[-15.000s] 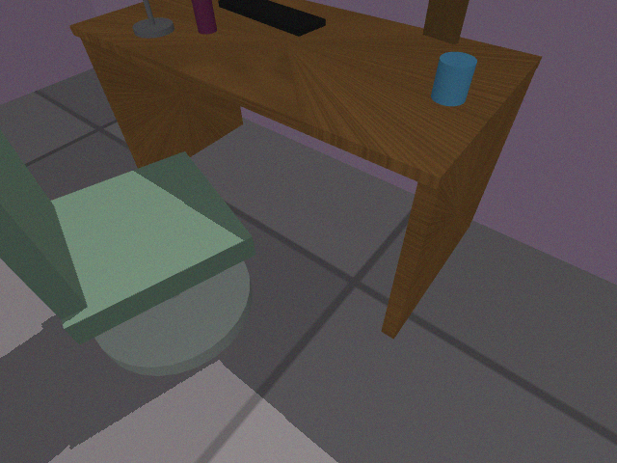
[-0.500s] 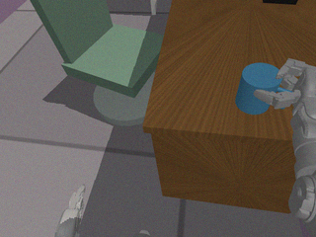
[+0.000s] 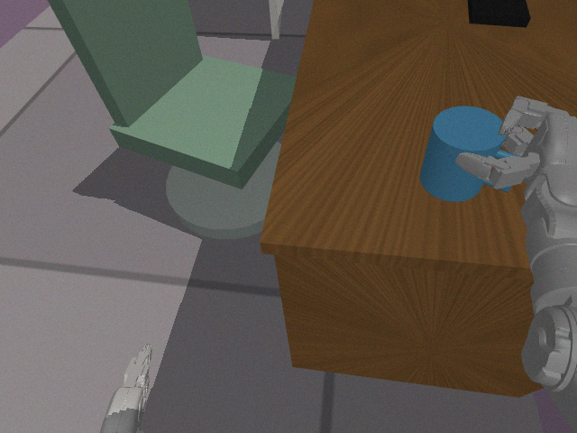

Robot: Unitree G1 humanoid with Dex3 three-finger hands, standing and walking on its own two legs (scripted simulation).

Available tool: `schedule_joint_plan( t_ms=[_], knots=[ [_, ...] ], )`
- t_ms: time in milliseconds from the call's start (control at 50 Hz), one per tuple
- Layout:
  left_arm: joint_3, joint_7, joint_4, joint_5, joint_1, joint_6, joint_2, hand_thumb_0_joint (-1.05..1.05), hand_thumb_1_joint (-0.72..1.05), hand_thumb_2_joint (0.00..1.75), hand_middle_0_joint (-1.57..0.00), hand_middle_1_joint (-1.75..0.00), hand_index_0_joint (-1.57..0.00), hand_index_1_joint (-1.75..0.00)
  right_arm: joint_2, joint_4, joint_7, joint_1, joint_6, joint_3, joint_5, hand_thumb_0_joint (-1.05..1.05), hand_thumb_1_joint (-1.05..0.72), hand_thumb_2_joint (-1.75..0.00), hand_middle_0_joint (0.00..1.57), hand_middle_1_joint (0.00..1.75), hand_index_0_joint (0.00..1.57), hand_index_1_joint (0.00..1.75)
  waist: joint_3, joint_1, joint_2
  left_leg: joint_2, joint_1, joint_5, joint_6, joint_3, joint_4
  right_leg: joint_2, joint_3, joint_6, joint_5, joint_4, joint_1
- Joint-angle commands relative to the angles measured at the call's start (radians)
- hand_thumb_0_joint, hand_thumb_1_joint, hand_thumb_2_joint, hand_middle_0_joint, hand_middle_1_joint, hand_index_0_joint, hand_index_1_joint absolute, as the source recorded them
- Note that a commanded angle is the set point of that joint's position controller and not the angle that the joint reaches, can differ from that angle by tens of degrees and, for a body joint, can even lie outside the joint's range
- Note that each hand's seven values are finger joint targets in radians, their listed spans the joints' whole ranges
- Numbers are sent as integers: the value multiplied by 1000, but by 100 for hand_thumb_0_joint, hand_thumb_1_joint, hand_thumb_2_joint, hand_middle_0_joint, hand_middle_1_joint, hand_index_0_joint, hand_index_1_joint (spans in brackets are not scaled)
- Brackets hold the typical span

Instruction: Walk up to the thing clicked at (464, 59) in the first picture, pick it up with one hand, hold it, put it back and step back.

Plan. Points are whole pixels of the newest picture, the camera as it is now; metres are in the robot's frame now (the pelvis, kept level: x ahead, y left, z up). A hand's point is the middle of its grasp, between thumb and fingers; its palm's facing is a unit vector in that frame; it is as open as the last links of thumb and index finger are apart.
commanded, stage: lift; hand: right
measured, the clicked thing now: (470, 159) +0.50 -0.17 +0.10
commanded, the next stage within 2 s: hold in 1.40 s
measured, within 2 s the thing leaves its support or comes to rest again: neither
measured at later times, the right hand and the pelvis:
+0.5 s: hand (516, 126) +0.46 -0.18 +0.19, palm faces +0.16 +0.99 -0.02, open 7.8 cm; pelvis +0.01 +0.00 +0.01, yaw +0 degrees
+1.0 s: hand (566, 145) +0.36 -0.17 +0.25, palm faces +0.16 +0.99 -0.03, open 7.9 cm; pelvis -0.01 +0.01 +0.02, yaw -2 degrees
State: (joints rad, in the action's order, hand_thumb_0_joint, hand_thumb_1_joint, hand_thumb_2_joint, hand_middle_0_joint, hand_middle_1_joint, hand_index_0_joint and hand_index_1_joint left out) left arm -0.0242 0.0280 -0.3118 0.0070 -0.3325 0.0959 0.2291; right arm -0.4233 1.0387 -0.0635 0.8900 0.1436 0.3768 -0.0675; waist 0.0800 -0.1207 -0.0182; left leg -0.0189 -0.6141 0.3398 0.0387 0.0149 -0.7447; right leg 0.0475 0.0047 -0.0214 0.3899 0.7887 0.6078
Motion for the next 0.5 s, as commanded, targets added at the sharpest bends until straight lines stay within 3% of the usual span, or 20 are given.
schedule_joint_plan(
  t_ms=[0, 20, 40, 60, 80, 100, 120, 140, 160, 180, 200, 220, 260, 280, 300, 320, 380, 420, 440, 480],
  knots=[
    [-100, 22, 237, 12, 117, 60, 182, 0, -56, 6, -4, -5, -4, -5, -369, -470, 28, 754, 110, 56, -2, 0, -11, -141, 127, 151, 133, 151, 640, 1, -115, 32, 273, -420, -29, -29, 52, -33, -30, 22, -414, -72, -323],
    [-61, 17, 54, 10, -76, 42, 102, 0, -56, 7, -5, -5, -4, -6, -172, -297, 11, 603, 83, -57, -12, 0, -4, -138, 127, 149, 133, 149, 432, -29, -90, 41, 176, -364, -35, -43, 68, -32, -25, 24, -374, -79, -278],
    [-34, 10, 71, -5, -64, 48, 80, 0, -55, 6, -5, -6, -4, -6, -134, -259, 1, 514, 70, -48, -35, 0, -2, -135, 124, 146, 130, 146, 358, -12, -70, 43, 143, -318, -35, -47, 84, -30, -16, 20, -354, -96, -260],
    [-45, 9, 75, -13, -48, 50, 103, 0, -56, 7, -5, -6, -5, -6, -193, -159, 4, 407, 55, 14, -40, 0, 0, -132, 120, 143, 126, 143, 361, 6, -50, 41, 164, -323, -34, -43, 92, -31, -18, 19, -368, -102, -250],
    [-76, 15, 172, -11, 63, 57, 156, 0, -55, 6, -5, -6, -5, -6, -348, -332, 18, 521, 80, 91, -36, 0, -1, -131, 121, 142, 127, 142, 498, 26, -61, 37, 236, -362, -32, -40, 87, -31, -19, 20, -389, -104, -278],
    [-112, 22, 274, -1, 156, 65, 210, 0, -55, 6, -5, -5, -4, -5, -432, -454, 27, 652, 96, 125, -19, 0, -1, -131, 122, 143, 128, 143, 664, 24, -71, 37, 287, -405, -30, -39, 72, -26, -19, 17, -433, -93, -353],
    [-92, 21, 219, 7, 87, 61, 173, 0, -55, 6, -4, -5, -4, -5, -342, -507, 23, 689, 94, 45, -18, 0, 2, -133, 123, 145, 129, 145, 637, 27, -117, 39, 276, -418, -32, -43, 67, -29, -23, 15, -455, -88, -371],
    [-47, 14, 54, 6, -82, 49, 89, 0, -55, 6, -4, -5, -4, -6, -142, -386, 7, 588, 71, -68, -30, 0, 2, -131, 122, 143, 128, 143, 492, -4, -127, 44, 200, -392, -39, -50, 74, -27, -19, 11, -460, -93, -356],
    [-25, 11, 49, -8, -59, 49, 62, 0, -55, 6, -5, -6, -4, -6, -106, -311, 3, 487, 56, -66, -48, 0, -2, -130, 120, 141, 126, 141, 390, 9, -78, 42, 187, -361, -37, -50, 93, -31, -19, 14, -419, -109, -303],
    [-63, 16, 63, -17, -18, 52, 114, 0, -56, 7, -5, -6, -5, -6, -190, -242, 11, 396, 41, 8, -52, 0, -2, -129, 119, 140, 124, 140, 395, 28, -41, 38, 219, -371, -34, -44, 103, -34, -22, 17, -408, -116, -289],
    [-101, 25, 162, -13, 100, 60, 189, 0, -56, 7, -5, -5, -4, -6, -363, -430, 28, 515, 62, 104, -48, 0, -1, -131, 121, 142, 126, 142, 541, 47, -56, 32, 287, -417, -31, -38, 96, -32, -23, 18, -434, -117, -323],
    [-115, 29, 231, -6, 171, 67, 206, 0, -55, 6, -4, -5, -4, -6, -388, -628, 34, 709, 81, 81, -39, 0, -1, -133, 123, 145, 129, 145, 686, 48, -108, 31, 332, -449, -33, -36, 79, -30, -26, 14, -473, -113, -394],
    [-39, 19, -12, -2, -77, 46, 69, 0, -55, 6, -4, -5, -4, -5, -93, -390, 21, 478, 28, -82, -48, 0, 0, -131, 122, 143, 128, 143, 400, 27, -95, 43, 227, -380, -41, -58, 104, -30, -21, 8, -455, -126, -338],
    [-43, 19, 45, -18, -24, 54, 86, 0, -55, 6, -4, -5, -4, -6, -112, -366, 22, 397, 10, -37, -67, 0, -2, -128, 119, 139, 125, 139, 375, 42, -61, 41, 236, -359, -36, -57, 120, -29, -17, 9, -438, -143, -332],
    [-80, 26, 112, -20, 66, 59, 147, 0, -55, 6, -4, -5, -4, -6, -240, -404, 34, 397, 12, 46, -63, 0, -2, -129, 120, 140, 125, 140, 449, 56, -24, 34, 293, -407, -32, -49, 118, -30, -20, 14, -450, -139, -331],
    [-103, 31, 167, -14, 129, 62, 176, 0, -55, 6, -4, -5, -4, -5, -329, -648, 43, 590, 34, 65, -55, 0, -4, -130, 123, 142, 128, 142, 594, 65, -79, 26, 362, -460, -32, -41, 104, -33, -29, 15, -479, -139, -377],
    [-41, 27, 85, -19, -23, 51, 79, 0, -55, 6, -4, -5, -4, -5, -103, -575, 22, 410, -26, -66, -73, 0, -1, -131, 123, 144, 129, 144, 446, 55, -54, 30, 324, -461, -34, -53, 118, -36, -29, 11, -509, -144, -388],
    [-108, 39, 105, -28, 41, 53, 151, 0, -55, 6, -4, -5, -4, -5, -217, -623, 35, 396, -56, 18, -82, 0, -6, -130, 124, 143, 129, 143, 458, 85, -13, 22, 374, -477, -29, -49, 119, -41, -36, 19, -469, -156, -363],
    [-99, 35, 72, -22, 4, 45, 147, 0, -55, 6, -4, -5, -4, -5, -221, -672, 35, 406, -70, 15, -79, 0, -5, -131, 125, 144, 131, 144, 459, 81, -33, 22, 373, -474, -32, -50, 121, -41, -36, 18, -474, -165, -366],
    [-82, 27, 85, -24, -1, 48, 106, 0, -54, 6, -4, -5, -4, -5, -120, -737, 26, 364, -114, -47, -87, 0, -4, -133, 126, 146, 132, 146, 422, 76, -48, 26, 334, -461, -30, -57, 132, -37, -33, 17, -506, -161, -413]
  ],
)
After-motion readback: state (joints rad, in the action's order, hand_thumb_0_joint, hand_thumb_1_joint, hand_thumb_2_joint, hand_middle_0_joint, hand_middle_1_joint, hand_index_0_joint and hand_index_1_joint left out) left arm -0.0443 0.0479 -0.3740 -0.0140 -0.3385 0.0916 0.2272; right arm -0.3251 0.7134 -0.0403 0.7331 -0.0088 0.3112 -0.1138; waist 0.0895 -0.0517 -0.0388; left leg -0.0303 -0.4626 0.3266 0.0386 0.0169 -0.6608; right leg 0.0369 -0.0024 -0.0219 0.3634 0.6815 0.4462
